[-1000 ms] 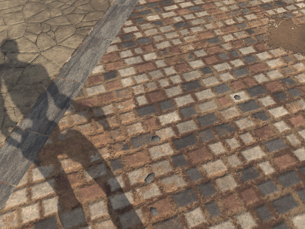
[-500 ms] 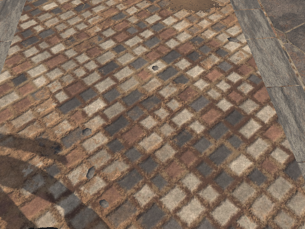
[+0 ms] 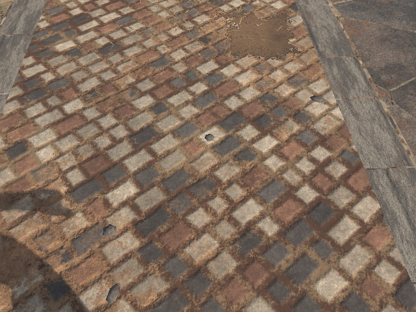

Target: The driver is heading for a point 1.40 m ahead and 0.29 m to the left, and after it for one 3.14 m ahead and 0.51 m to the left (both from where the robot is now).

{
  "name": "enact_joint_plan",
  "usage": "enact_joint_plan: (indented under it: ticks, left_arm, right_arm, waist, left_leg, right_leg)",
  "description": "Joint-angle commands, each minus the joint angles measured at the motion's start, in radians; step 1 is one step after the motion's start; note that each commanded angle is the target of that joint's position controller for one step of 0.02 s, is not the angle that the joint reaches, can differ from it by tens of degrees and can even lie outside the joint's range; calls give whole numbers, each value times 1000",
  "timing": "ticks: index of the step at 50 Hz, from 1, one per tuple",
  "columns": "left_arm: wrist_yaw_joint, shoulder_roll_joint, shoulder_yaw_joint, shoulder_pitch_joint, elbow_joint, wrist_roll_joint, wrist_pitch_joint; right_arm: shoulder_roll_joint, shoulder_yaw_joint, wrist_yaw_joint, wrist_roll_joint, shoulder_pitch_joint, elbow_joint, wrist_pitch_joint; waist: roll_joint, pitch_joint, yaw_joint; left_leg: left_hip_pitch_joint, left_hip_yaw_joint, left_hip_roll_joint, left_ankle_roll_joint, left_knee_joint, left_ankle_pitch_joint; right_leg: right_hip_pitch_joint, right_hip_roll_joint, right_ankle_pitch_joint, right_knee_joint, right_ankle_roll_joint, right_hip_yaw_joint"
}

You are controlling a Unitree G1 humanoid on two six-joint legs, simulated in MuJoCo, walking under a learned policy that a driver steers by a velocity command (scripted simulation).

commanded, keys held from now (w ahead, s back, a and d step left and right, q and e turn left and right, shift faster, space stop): w+q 0.62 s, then w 0.30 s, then w+e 0.08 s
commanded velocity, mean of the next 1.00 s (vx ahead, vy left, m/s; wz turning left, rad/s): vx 0.48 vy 0.00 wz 0.39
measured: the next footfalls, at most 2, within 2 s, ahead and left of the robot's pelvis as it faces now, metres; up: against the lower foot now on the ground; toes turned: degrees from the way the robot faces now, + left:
left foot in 0.02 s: +0.13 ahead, +0.12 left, +0.00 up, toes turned +2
right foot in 0.50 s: +0.47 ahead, -0.04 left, +0.00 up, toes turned +20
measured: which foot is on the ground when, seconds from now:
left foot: up 0.00-0.00, down 0.02-0.52, up 0.54-0.98, down 1.00-1.00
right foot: down 0.00-0.06, up 0.08-0.48, down 0.50-1.00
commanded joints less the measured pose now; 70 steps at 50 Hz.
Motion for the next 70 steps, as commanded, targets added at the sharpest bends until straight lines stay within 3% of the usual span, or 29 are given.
enact_joint_plan:
  ticks: [1, 2, 3, 4, 5, 7, 11, 16, 20, 24, 25, 26, 27, 28, 29, 31, 36, 41, 45, 47, 49, 50, 51, 52, 53, 56, 61, 66, 70]
  left_arm:
    - [12, 158, 42, -22, -50, 2, -3]
    - [20, 124, 26, -37, -73, 18, -6]
    - [21, 58, 4, -5, -134, 33, -27]
    - [15, 99, 8, -43, -129, 17, -54]
    - [0, 137, 17, -94, -143, -14, -73]
    - [-6, 119, 10, -151, -151, 12, -89]
    - [-7, 89, 9, -133, -146, 34, -66]
    - [-8, 32, -15, -326, -186, 25, -69]
    - [-21, 65, -2, -398, -199, 7, -79]
    - [-15, 125, 33, -246, -162, 7, -90]
    - [-7, 156, 47, -112, -146, 19, -91]
    - [0, 236, 67, 19, -131, 39, -84]
    - [-12, 203, 60, 42, -108, 26, -74]
    - [-9, 120, 40, -13, -124, 16, -68]
    - [-4, 87, 31, -59, -127, 17, -59]
    - [-3, 57, 19, -120, -104, 27, -58]
    - [-13, 86, 31, -111, -39, 15, -81]
    - [-12, 133, 38, -91, 4, -2, -67]
    - [-11, 169, 45, -3, 57, -17, -45]
    - [-8, 180, 46, 13, 77, -24, -30]
    - [-3, 177, 37, -2, 87, -26, -18]
    - [-1, 139, 18, -4, 75, -11, -21]
    - [-5, 25, -19, 63, 33, 8, -35]
    - [-4, 57, -15, 71, 49, -10, -50]
    - [-7, 138, 12, 7, 34, -37, -53]
    - [0, 109, 18, -51, 25, -16, -31]
    - [5, 44, 12, -58, 20, -14, 14]
    - [-25, 11, -6, -210, -33, -5, 4]
    - [-49, 17, -9, -316, -93, -6, 6]
  right_arm:
    - [-136, -47, -3, -3, 66, -43, -19]
    - [-197, -71, -10, 1, 225, -14, -18]
    - [-313, -97, -11, -6, 319, -4, -15]
    - [-226, -71, -6, 5, 326, -8, -17]
    - [-187, -58, -12, -4, 273, -18, -15]
    - [-150, -46, -19, -14, 204, -41, -6]
    - [-145, -39, -40, -15, 151, -52, -3]
    - [-178, -52, -65, -2, 212, -12, 6]
    - [-176, -56, -73, 10, 274, 16, 18]
    - [-162, -59, -73, 1, 242, 7, 33]
    - [-125, -44, -66, -11, 229, -11, 34]
    - [-42, -19, -65, -13, 322, -35, 29]
    - [-52, -8, -64, 7, 391, -44, 22]
    - [-147, -33, -64, 22, 333, -31, 25]
    - [-172, -39, -63, 15, 237, -47, 30]
    - [-144, -44, -59, -4, 169, -72, 35]
    - [-52, -18, -51, -10, 134, -86, 46]
    - [-33, 4, -24, -16, -15, -109, 14]
    - [-53, 3, -9, -7, -129, -150, 5]
    - [-74, -5, -6, -10, -134, -159, 2]
    - [-130, -40, -14, -17, 48, -110, -1]
    - [-189, -66, -27, -24, 212, -70, 2]
    - [-294, -88, -42, -48, 321, -60, 11]
    - [-240, -73, -42, -42, 332, -63, 12]
    - [-178, -52, -39, -34, 277, -55, 9]
    - [-79, -26, -29, -33, 117, -47, -11]
    - [-88, -41, -37, -48, 78, 1, -48]
    - [-134, -55, -55, -39, 115, 38, -38]
    - [-166, -69, -60, -17, 176, 76, -12]
  waist:
    - [-78, -27, -89]
    - [-3, -134, -160]
    - [275, -213, -147]
    - [225, -220, -170]
    - [163, -109, -162]
    - [20, -9, -126]
    - [65, 21, -63]
    - [72, 59, -121]
    - [82, 52, -135]
    - [111, -18, -38]
    - [84, -146, 29]
    - [-120, -324, 28]
    - [-351, -389, -4]
    - [-204, -234, 10]
    - [-109, -115, 15]
    - [-79, 9, -28]
    - [-80, 61, -58]
    - [-53, 75, -17]
    - [-66, 92, 13]
    - [-80, 83, -6]
    - [-76, -26, -123]
    - [-53, -142, -198]
    - [168, -299, -189]
    - [211, -379, -199]
    - [146, -219, -193]
    - [118, -16, -97]
    - [66, 52, -50]
    - [33, 99, -101]
    - [20, 135, -134]
  left_leg:
    - [216, 37, -53, 65, -55, 20]
    - [455, -115, 40, 114, -62, 8]
    - [740, -626, 266, 280, -178, -172]
    - [793, -792, 308, 301, -279, -278]
    - [725, -675, 296, 277, -284, -258]
    - [546, -507, 221, 245, -296, -92]
    - [356, -368, 144, 240, -348, 157]
    - [233, -267, 64, 175, -330, 200]
    - [302, -359, 107, 148, -272, 138]
    - [368, -397, 100, 97, -78, 336]
    - [291, -363, 45, 68, 124, 301]
    - [4, -252, -81, 4, 475, -7]
    - [-210, -216, -102, -22, 693, -429]
    - [-284, -229, -34, -28, 774, -357]
    - [-284, -182, 4, -33, 773, -272]
    - [-234, -164, 64, -38, 689, -181]
    - [-202, -141, 82, -49, 495, -109]
    - [-140, -68, 73, -43, 171, 139]
    - [-118, -41, 48, -19, 44, 127]
    - [-70, -27, 28, 8, -3, 58]
    - [225, 14, -26, 50, -80, 75]
    - [499, -55, 46, 86, -45, 100]
    - [870, -471, 333, 214, -67, -5]
    - [858, -720, 411, 270, -196, -93]
    - [741, -573, 372, 225, -217, -127]
    - [419, -270, 252, 157, -322, -10]
    - [312, -58, 235, 161, -420, 185]
    - [359, 89, 222, 135, -439, 215]
    - [497, 131, 266, 118, -400, 256]
  right_leg:
    - [-72, -220, 568, 133, -121, 52]
    - [-211, -160, 564, 398, -63, -33]
    - [-606, 15, 121, 782, 34, -83]
    - [-764, 21, -161, 917, 34, 67]
    - [-846, -32, -100, 956, 16, 80]
    - [-811, -94, 25, 848, 9, 60]
    - [-686, -100, 119, 688, 62, 27]
    - [-556, -33, 400, 315, 96, 0]
    - [-481, -9, 449, 182, 74, 44]
    - [-268, -8, 327, 116, -4, 25]
    - [-28, -90, 314, 143, -56, 81]
    - [351, -324, 190, 151, -178, 405]
    - [442, -453, -17, 30, -256, 760]
    - [314, -423, -135, -8, -219, 680]
    - [175, -381, -69, -19, -184, 516]
    - [-33, -305, 132, -76, -165, 322]
    - [-139, -275, 295, -180, -209, 151]
    - [-117, -232, 391, -190, -185, 8]
    - [-20, -275, 416, -161, -165, 8]
    - [28, -295, 512, -106, -148, 19]
    - [-15, -243, 753, 117, -106, -22]
    - [-167, -193, 641, 336, -67, -51]
    - [-552, -48, 154, 733, 11, -96]
    - [-666, -1, -232, 910, 17, 64]
    - [-746, -55, -182, 968, 10, 94]
    - [-668, -156, 33, 852, 15, 62]
    - [-651, -162, 203, 758, 49, 85]
    - [-639, -144, 416, 461, 33, 15]
    - [-685, -134, 362, 346, -9, -27]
